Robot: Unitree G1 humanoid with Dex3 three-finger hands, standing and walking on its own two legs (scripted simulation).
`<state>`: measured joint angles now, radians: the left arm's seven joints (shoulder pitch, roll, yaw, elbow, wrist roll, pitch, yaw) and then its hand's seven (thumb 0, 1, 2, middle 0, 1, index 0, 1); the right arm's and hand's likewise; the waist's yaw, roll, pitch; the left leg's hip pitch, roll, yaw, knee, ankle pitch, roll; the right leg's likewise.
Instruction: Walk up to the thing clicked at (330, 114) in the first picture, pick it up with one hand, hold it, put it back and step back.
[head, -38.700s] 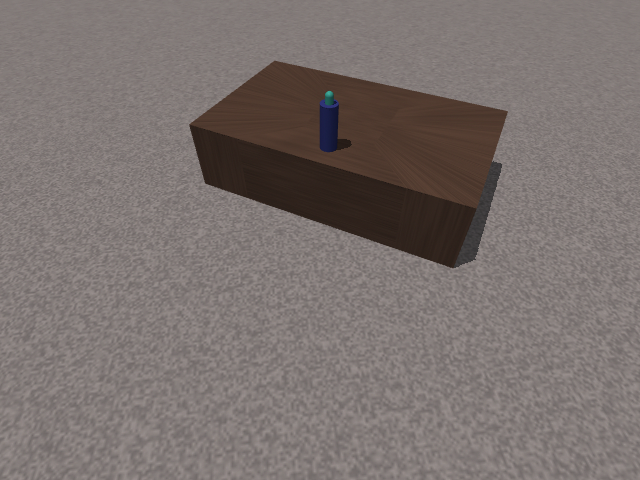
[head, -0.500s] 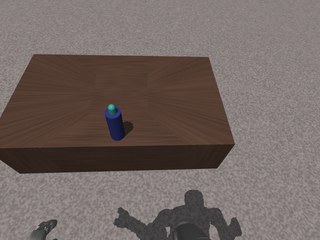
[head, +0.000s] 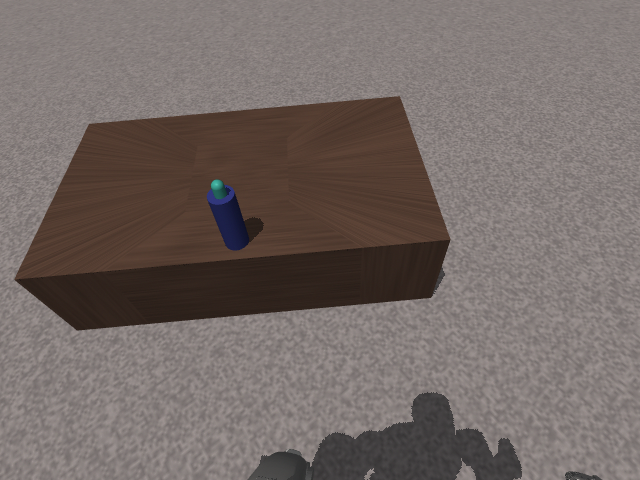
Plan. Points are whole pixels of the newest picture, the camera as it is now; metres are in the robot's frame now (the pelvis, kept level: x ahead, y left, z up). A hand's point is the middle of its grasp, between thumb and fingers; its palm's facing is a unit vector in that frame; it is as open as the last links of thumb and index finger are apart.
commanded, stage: step back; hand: left
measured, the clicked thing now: (227, 213) +0.81 +0.30 -0.31
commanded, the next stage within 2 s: stand in 1.62 s
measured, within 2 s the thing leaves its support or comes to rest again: neither
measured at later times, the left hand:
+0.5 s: hand out of the picture -0.08 +0.24 -0.15, palm faces +0.03 -0.91 -0.40, open 7.3 cm
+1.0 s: hand out of the picture -0.21 +0.25 -0.15, palm faces +0.09 -0.91 -0.40, open 7.3 cm
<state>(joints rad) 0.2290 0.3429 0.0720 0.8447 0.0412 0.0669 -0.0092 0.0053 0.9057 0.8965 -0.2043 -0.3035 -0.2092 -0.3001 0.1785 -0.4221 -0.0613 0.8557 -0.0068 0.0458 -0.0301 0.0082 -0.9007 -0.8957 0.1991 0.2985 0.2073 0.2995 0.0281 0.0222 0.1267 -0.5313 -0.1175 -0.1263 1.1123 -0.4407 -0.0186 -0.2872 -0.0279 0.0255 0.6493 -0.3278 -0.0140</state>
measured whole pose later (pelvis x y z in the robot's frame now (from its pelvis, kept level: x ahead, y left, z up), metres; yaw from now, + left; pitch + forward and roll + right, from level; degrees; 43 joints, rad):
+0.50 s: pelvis -0.17 -0.03 -0.01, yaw +2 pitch -2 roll -1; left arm 0.15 0.38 0.06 0.86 0.02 0.03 0.01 0.00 0.91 0.90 -0.20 -0.30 -0.21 -0.30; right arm 0.10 -0.40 -0.04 0.84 -0.03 0.04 -0.01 0.01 -0.90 -0.90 0.20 0.30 0.21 0.30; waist 0.02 0.03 0.15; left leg -0.42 0.07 -0.01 0.70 -0.25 -0.01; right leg -0.22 0.03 0.03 0.63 -0.39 0.00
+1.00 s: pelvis -0.24 -0.03 +0.00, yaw +4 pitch -3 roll +0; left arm 0.22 0.41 0.07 1.01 0.02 0.00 -0.01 0.01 0.91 0.90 -0.20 -0.30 -0.21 -0.30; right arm 0.23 -0.34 -0.04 1.00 -0.04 0.00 0.02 0.01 -0.90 -0.90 0.20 0.30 0.21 0.30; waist 0.01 -0.01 0.06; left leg -0.23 0.00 -0.03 0.58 -0.31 0.00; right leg -0.25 -0.01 0.00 0.58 -0.34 -0.01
